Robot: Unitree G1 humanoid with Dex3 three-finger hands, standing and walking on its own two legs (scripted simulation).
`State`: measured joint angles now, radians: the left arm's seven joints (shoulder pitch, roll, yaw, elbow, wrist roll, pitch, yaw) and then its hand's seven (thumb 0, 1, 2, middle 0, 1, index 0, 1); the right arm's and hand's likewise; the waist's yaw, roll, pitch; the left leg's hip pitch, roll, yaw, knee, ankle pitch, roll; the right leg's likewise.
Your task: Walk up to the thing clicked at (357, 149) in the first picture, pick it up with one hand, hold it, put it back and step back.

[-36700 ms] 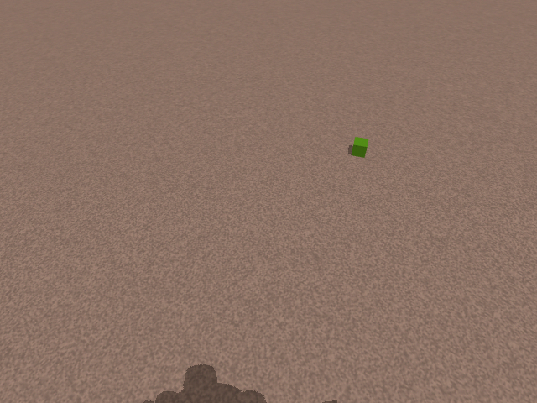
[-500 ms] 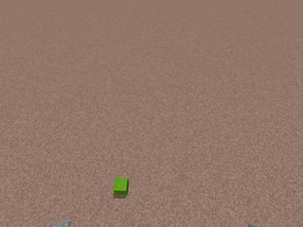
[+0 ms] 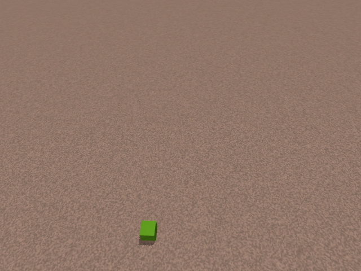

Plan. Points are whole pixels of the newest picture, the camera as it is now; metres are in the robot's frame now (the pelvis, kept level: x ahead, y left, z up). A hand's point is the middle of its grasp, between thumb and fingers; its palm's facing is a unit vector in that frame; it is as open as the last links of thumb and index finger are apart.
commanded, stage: stand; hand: left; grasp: from above
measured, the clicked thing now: (148, 230) +0.48 +0.22 -0.74
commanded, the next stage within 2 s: step back in 1.70 s
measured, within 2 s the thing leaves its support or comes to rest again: neither
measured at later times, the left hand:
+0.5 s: hand out of the picture +0.06 +0.24 -0.16, palm faces +0.02 -0.94 -0.34, open 7.4 cm
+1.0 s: hand out of the picture +0.08 +0.24 -0.15, palm faces +0.01 -0.94 -0.34, open 7.4 cm
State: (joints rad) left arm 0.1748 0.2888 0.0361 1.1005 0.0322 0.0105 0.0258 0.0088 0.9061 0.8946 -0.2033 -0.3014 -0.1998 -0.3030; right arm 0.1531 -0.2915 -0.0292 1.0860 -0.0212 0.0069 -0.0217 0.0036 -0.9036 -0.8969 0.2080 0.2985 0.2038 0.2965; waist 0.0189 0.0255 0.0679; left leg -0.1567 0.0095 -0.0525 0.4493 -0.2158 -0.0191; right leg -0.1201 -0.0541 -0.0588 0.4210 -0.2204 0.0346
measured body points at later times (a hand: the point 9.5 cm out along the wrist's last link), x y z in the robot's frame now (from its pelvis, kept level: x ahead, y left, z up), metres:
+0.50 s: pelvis +0.01 -0.01 +0.00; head +0.01 -0.01 +0.45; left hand +0.06 +0.29 -0.13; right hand +0.06 -0.30 -0.14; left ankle +0.02 +0.13 -0.74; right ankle +0.01 -0.14 -0.74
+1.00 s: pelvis +0.01 -0.01 +0.01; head +0.02 -0.02 +0.46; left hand +0.08 +0.29 -0.13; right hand +0.08 -0.30 -0.13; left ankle +0.02 +0.13 -0.74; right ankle +0.01 -0.14 -0.74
